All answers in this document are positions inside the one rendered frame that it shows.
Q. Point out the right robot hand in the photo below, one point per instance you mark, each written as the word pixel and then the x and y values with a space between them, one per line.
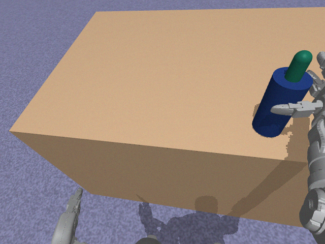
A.
pixel 306 108

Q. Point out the bottle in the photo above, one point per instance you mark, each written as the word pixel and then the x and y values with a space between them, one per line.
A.
pixel 287 85

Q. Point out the right robot arm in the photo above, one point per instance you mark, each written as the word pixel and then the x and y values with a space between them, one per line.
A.
pixel 312 213

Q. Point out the left robot hand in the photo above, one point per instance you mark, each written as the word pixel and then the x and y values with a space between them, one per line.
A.
pixel 65 229

